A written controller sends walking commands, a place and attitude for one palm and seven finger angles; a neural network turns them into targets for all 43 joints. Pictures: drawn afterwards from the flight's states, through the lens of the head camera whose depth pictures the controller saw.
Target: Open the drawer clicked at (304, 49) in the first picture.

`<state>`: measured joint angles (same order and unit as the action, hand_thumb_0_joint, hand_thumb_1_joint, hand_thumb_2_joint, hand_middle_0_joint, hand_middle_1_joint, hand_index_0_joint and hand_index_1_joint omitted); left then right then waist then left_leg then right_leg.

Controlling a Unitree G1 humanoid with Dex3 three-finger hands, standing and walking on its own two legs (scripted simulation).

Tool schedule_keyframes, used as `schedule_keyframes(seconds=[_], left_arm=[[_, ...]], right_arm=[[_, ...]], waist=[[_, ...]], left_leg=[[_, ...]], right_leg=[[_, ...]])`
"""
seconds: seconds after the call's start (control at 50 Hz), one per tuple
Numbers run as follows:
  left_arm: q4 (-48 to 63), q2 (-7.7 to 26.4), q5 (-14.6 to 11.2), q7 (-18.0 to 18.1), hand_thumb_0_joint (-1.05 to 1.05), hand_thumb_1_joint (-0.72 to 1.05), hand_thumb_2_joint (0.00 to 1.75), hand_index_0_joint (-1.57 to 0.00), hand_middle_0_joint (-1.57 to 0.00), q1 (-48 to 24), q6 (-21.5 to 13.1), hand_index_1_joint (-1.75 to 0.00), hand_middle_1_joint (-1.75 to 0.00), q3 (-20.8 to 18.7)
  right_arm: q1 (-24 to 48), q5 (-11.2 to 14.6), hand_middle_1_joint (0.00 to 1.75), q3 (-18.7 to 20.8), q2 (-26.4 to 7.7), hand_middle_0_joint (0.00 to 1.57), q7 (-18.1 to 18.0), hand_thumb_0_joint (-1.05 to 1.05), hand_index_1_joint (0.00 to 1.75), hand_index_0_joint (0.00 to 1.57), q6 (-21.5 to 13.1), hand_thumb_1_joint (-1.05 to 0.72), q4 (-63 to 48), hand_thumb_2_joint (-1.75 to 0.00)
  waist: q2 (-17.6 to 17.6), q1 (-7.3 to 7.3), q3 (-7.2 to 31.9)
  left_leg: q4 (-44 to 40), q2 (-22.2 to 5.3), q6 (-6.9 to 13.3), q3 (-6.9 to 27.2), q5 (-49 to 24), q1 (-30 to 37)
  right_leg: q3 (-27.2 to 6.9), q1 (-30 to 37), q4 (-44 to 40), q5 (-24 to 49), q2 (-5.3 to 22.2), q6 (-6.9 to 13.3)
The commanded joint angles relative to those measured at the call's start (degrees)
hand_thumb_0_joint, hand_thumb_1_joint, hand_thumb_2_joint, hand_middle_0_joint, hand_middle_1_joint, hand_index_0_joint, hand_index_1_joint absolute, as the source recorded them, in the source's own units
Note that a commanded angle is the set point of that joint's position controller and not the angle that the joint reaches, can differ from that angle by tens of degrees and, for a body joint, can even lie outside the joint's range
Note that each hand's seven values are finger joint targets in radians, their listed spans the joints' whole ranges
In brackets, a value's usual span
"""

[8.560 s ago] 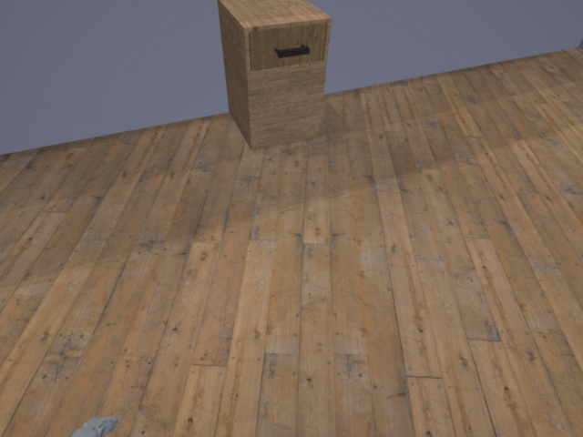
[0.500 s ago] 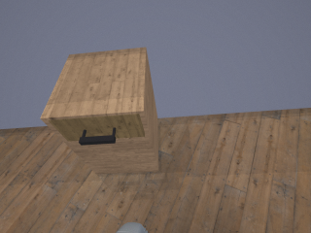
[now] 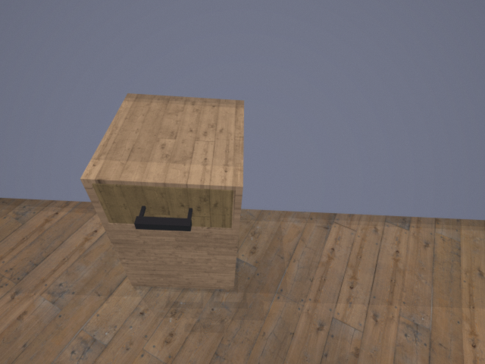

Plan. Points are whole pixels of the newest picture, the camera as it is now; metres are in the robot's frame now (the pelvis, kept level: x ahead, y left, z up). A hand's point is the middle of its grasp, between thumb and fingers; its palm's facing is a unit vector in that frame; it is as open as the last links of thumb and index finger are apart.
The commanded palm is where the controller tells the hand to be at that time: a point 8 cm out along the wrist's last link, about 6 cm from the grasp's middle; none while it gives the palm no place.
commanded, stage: come to a stop and stand still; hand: left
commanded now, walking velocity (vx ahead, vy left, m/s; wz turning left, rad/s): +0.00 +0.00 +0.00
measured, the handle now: (165, 217) +0.54 +0.26 -0.22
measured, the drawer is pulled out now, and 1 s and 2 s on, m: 0.00 0.00 0.00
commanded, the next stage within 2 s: look again from close up in 0.34 s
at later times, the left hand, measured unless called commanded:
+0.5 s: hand out of the picture +0.01 +0.17 -0.18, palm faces +0.02 -0.98 -0.19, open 7.3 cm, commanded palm none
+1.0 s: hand out of the picture -0.06 +0.17 -0.18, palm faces +0.01 -0.98 -0.17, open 7.4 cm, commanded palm none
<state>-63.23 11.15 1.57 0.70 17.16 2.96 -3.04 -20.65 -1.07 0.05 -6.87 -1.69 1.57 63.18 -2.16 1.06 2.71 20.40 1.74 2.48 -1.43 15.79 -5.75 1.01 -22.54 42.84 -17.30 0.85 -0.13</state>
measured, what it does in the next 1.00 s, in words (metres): steps on the spot: right foot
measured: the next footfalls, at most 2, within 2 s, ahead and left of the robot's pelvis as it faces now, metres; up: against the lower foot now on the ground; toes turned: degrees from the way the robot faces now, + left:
right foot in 0.16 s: +0.00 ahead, -0.11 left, +0.00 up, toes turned -3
right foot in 1.86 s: +0.18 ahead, -0.05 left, +0.00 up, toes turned -2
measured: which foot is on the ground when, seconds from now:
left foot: down 0.00-1.00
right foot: up 0.00-0.14, down 0.16-1.00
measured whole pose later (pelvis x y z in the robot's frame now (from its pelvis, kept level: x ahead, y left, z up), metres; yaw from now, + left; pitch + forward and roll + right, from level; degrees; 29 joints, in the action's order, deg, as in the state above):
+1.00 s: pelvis -0.06 +0.00 +0.00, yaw -1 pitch -3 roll -1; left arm -61.1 8.9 0.8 1.9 19.1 -0.2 1.6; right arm -16.5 -0.8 -0.5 -9.4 -1.0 0.4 61.6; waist -0.1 0.2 -0.1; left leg 26.9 1.4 2.6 -2.2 14.8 -9.3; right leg 2.3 -10.4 25.2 -12.0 0.1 0.3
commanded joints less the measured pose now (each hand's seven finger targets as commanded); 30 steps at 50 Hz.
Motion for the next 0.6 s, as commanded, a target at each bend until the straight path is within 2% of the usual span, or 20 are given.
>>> schedule_keyframes(seconds=[0.0, 0.02, 0.06, 0.1, 0.12, 0.14, 0.16, 0.18, 0.2, 0.22, 0.32, 0.4, 0.42, 0.44, 0.46, 0.48, 0.5, 0.52, 0.54, 0.58], left_arm=[[1.5, 1.1, -0.3, 0.5, 0.0, 0.9, 0.9, -0.2, -0.2, 0.6, -2.1, -0.3, -0.3, 0.5], [1.4, 0.8, -0.5, 0.7, 0.0, 0.9, 0.9, -0.2, -0.2, -0.4, -2.4, -0.3, -0.3, 0.8], [1.8, 0.1, -1.0, 1.2, 0.0, 0.9, 0.9, -0.2, -0.2, -2.0, -2.8, -0.3, -0.3, 1.3], [1.0, 0.4, -1.3, 1.5, 0.0, 0.9, 0.9, -0.2, -0.2, -0.1, -3.3, -0.3, -0.3, 1.3], [0.0, 0.9, -1.3, 1.6, 0.0, 0.9, 0.9, -0.2, -0.2, 2.2, -3.6, -0.3, -0.3, 1.3], [-1.1, 1.4, -1.4, 1.9, 0.0, 0.9, 0.9, -0.2, -0.2, 4.4, -3.9, -0.3, -0.3, 1.2], [-1.9, 1.8, -1.5, 2.1, 0.0, 0.9, 0.9, -0.2, -0.2, 6.1, -4.2, -0.3, -0.3, 1.3], [-2.3, 1.8, -1.5, 2.4, 0.0, 0.9, 0.9, -0.2, -0.2, 6.1, -4.2, -0.3, -0.3, 1.5], [-2.7, 1.2, -1.6, 2.5, 0.0, 0.9, 0.9, -0.2, -0.2, 5.8, -4.3, -0.3, -0.3, 1.5], [-2.7, 0.7, -1.7, 2.6, 0.0, 0.9, 0.9, -0.2, -0.2, 5.3, -4.2, -0.3, -0.3, 1.6], [-2.0, -0.6, -1.5, 2.6, 0.0, 0.9, 0.9, -0.2, -0.2, 3.7, -3.3, -0.3, -0.3, 2.0], [-2.2, -0.4, -1.4, 2.4, 0.0, 0.9, 0.9, -0.2, -0.2, 3.8, -3.0, -0.3, -0.3, 2.2], [4.3, 10.2, -0.9, 1.8, 0.0, 0.9, 0.9, -0.2, -0.2, 1.6, -4.3, -0.3, -0.3, 2.4], [4.8, 5.1, -1.0, 2.2, 0.0, 0.9, 0.9, -0.2, -0.2, 1.6, -4.7, -0.3, -0.3, 1.3], [4.3, 5.2, -0.9, 2.1, 0.0, 0.9, 0.9, -0.2, -0.2, 1.4, -5.1, -0.3, -0.3, 0.8], [4.0, 3.9, -1.2, 2.2, 0.0, 0.9, 0.9, -0.2, -0.2, 3.9, -5.3, -0.3, -0.3, 1.7], [4.0, 3.4, -1.1, 2.4, 0.0, 0.9, 0.9, -0.2, -0.2, 5.7, -5.5, -0.3, -0.3, 1.8], [4.3, 3.4, -1.1, 2.4, 0.0, 0.9, 0.9, -0.2, -0.2, 5.8, -5.2, -0.3, -0.3, 2.0], [4.5, 3.7, -1.1, 2.4, 0.0, 0.9, 0.9, -0.2, -0.2, 5.5, -5.0, -0.3, -0.3, 2.0], [5.3, 4.0, -1.0, 2.3, 0.0, 0.9, 0.9, -0.2, -0.2, 4.1, -4.7, -0.3, -0.3, 2.1]], right_arm=[[1.5, 0.4, 0.3, 0.6, -7.7, 0.2, -1.5, 0.0, 0.3, 0.2, -2.5, -0.9, -2.1, -0.9], [-0.3, 0.5, 0.3, 0.6, -7.1, 0.2, -1.7, 0.0, 0.3, 0.2, -2.7, -0.9, -1.1, -0.9], [-4.0, 0.3, 0.3, 0.6, -6.9, 0.2, -2.1, 0.0, 0.3, 0.2, -3.2, -0.9, 0.7, -0.9], [-5.8, 0.6, 0.3, 1.0, -7.2, 0.2, -2.1, 0.0, 0.3, 0.2, -3.3, -0.9, 1.7, -0.9], [-5.6, 0.9, 0.3, 1.2, -7.1, 0.2, -2.1, 0.0, 0.3, 0.2, -3.3, -0.9, 1.8, -0.9], [-5.8, 1.3, 0.3, 1.0, -6.0, 0.2, -2.1, 0.0, 0.3, 0.2, -3.5, -0.9, 1.4, -0.9], [-5.0, 1.4, 0.3, 0.9, -5.0, 0.2, -2.1, 0.0, 0.3, 0.2, -3.6, -0.9, 1.1, -0.9], [-4.4, 1.3, 0.3, 0.9, -4.4, 0.2, -2.0, 0.0, 0.3, 0.2, -3.6, -0.9, 1.0, -0.9], [-4.4, 1.0, 0.3, 0.8, -4.3, 0.2, -2.1, 0.0, 0.3, 0.2, -3.3, -0.9, 1.5, -0.9], [-4.8, 0.9, 0.3, 0.9, -4.3, 0.2, -2.0, 0.0, 0.3, 0.2, -3.2, -0.9, 1.7, -0.9], [-5.1, 0.7, 0.3, 0.5, -3.8, 0.2, -2.2, 0.0, 0.3, 0.2, -3.2, -0.9, 3.2, -0.9], [-4.1, 0.7, 0.3, 0.2, -3.9, 0.2, -2.2, 0.0, 0.3, 0.2, -3.1, -0.9, 3.2, -0.9], [0.3, 0.7, 0.3, 0.5, -12.2, 0.2, -0.5, 0.0, 0.3, 0.2, -2.5, -0.9, -5.1, -0.9], [1.0, -0.4, 0.3, 1.4, -11.4, 0.2, -0.9, 0.0, 0.3, 0.2, -3.9, -0.9, -6.5, -0.9], [0.5, -0.5, 0.3, 1.9, -9.9, 0.2, -1.6, 0.0, 0.3, 0.2, -4.5, -0.9, -5.6, -0.9], [-0.4, -0.2, 0.3, 1.2, -9.0, 0.2, -1.9, 0.0, 0.3, 0.2, -4.6, -0.9, -5.0, -0.9], [-1.2, 0.1, 0.3, 1.2, -8.1, 0.2, -1.9, 0.0, 0.3, 0.2, -4.4, -0.9, -5.2, -0.9], [-1.8, 0.1, 0.3, 1.0, -7.4, 0.2, -1.7, 0.0, 0.3, 0.2, -4.0, -0.9, -5.5, -0.9], [-1.0, 0.3, 0.3, 1.1, -7.6, 0.2, -1.6, 0.0, 0.3, 0.2, -3.4, -0.9, -5.8, -0.9], [0.0, 0.4, 0.3, 1.4, -7.8, 0.2, -1.3, 0.0, 0.3, 0.2, -2.7, -0.9, -6.4, -0.9]], waist=[[8.7, 0.93, -9.9], [7.5, 0.05, -8.8], [8.4, -1.45, -6.1], [8.1, -1.58, -2.2], [7.3, -1.02, -0.6], [5.5, -1.01, 1.3], [3.4, -0.75, 2.0], [1.6, -0.9, 1.1], [-1.8, -1.05, 0.7], [-3.7, -1.16, 0.3], [1.9, -1.23, -5.1], [3.2, -0.96, -8.5], [-1.5, -1.69, -13.2], [1.5, -0.97, -8.9], [6.0, -1.78, -3.5], [7.5, -0.82, -0.3], [6.2, -1.01, 2.4], [4.6, -1.39, 2.9], [1.4, -1.5, 1.1], [-0.5, -1.93, -2.8]], left_leg=[[-9.0, -12.0, 4.8, 9.0, -14.2, -4.7], [-7.1, -12.7, 5.3, 8.8, -23.0, -1.3], [-2.5, -13.6, 5.9, 9.6, -41.2, 5.3], [2.4, -12.5, 4.3, 8.7, -50.4, 9.8], [4.4, -11.5, 2.6, 7.6, -50.2, 8.5], [5.8, -9.8, 0.6, 6.4, -46.1, 3.8], [5.1, -8.0, -0.7, 5.1, -37.8, 0.0], [3.6, -7.0, -1.3, 4.6, -31.7, -1.9], [3.1, -6.7, -1.4, 4.4, -29.8, -1.9], [2.6, -6.9, -1.2, 4.4, -28.0, -1.5], [0.9, -7.8, -0.6, 4.6, -30.5, 0.2], [-0.7, -7.7, -0.5, 4.9, -24.5, -1.1], [-0.3, -5.7, -1.5, 6.2, -20.0, -6.6], [3.5, -7.0, -1.0, 6.2, -22.1, -8.7], [4.6, -6.6, -0.8, 6.6, -31.9, -5.4], [6.6, -7.1, -0.2, 6.5, -34.7, -2.9], [8.6, -6.9, -0.4, 6.1, -33.9, -2.0], [9.3, -6.6, -0.2, 5.5, -29.9, -2.5], [9.1, -6.2, -0.2, 5.1, -23.0, -4.1], [7.1, -5.9, -0.4, 4.6, -13.8, -6.5]], right_leg=[[-0.8, -2.3, 2.1, -2.5, 1.6, -1.0], [-0.5, -2.0, -0.7, -3.3, 1.9, -1.2], [0.0, 0.2, -8.3, -5.3, 1.8, -1.3], [0.7, 5.2, -18.5, 0.7, 1.6, -0.9], [0.5, 9.9, -22.5, 9.8, 2.1, -0.6], [-1.9, 17.2, -21.8, 21.9, 4.2, 0.4], [-3.7, 21.3, -19.1, 33.2, 6.8, 1.6], [-3.8, 22.3, -17.6, 37.6, 8.2, 2.5], [-3.6, 22.2, -16.4, 39.5, 7.7, 3.0], [-3.2, 21.3, -16.3, 37.6, 6.9, 3.0], [-2.3, 16.1, -18.1, 23.6, 4.9, 1.9], [-2.8, 14.6, -20.0, 17.6, 4.7, 1.8], [-0.7, 10.2, -18.4, 11.3, 2.2, 2.7], [-2.4, 10.2, -14.7, 11.5, 3.7, 2.6], [-2.8, 12.6, -12.4, 20.6, 4.2, 3.6], [-2.9, 14.8, -13.4, 23.3, 4.7, 3.8], [-3.5, 15.8, -13.7, 27.6, 5.0, 4.1], [-3.6, 16.5, -13.8, 28.6, 5.3, 4.2], [-4.1, 16.2, -14.5, 29.8, 6.0, 4.1], [-4.6, 14.3, -16.0, 26.8, 6.7, 3.8]])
